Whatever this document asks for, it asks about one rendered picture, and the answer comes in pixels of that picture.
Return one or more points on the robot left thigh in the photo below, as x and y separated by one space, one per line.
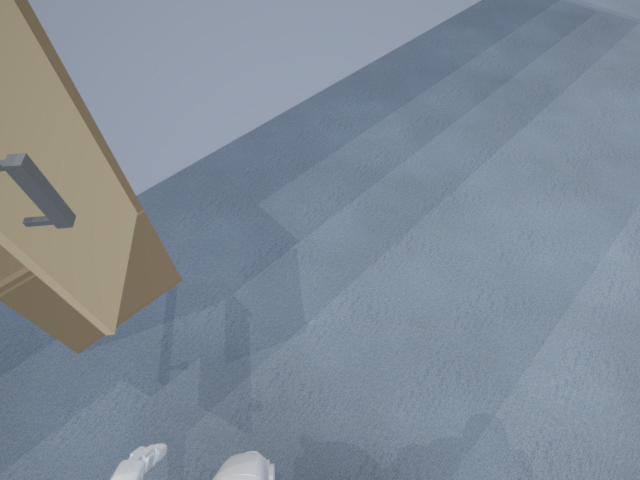
246 466

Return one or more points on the robot left hand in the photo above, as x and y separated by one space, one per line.
140 461

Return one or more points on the handle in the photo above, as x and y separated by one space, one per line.
30 179

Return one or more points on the cupboard door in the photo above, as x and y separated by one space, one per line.
86 265

